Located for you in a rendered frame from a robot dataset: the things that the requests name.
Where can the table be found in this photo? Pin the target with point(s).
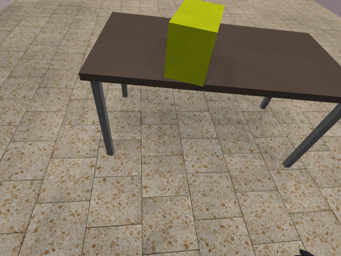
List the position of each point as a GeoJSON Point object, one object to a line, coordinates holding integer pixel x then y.
{"type": "Point", "coordinates": [270, 63]}

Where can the carton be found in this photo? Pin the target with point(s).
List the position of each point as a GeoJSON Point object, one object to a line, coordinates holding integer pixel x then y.
{"type": "Point", "coordinates": [192, 33]}

